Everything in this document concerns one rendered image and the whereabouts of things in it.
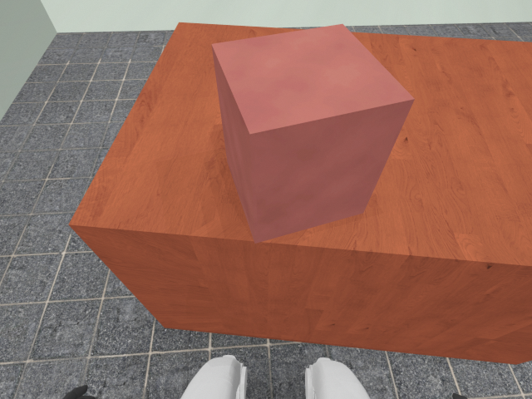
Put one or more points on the left robot thigh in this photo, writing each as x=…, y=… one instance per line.
x=219, y=378

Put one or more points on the carton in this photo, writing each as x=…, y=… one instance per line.
x=309, y=119

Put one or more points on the robot thigh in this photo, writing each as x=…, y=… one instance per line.
x=328, y=379
x=219, y=378

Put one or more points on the pedestal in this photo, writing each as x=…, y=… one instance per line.
x=439, y=263

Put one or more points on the right robot thigh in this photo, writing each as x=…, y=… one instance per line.
x=328, y=379

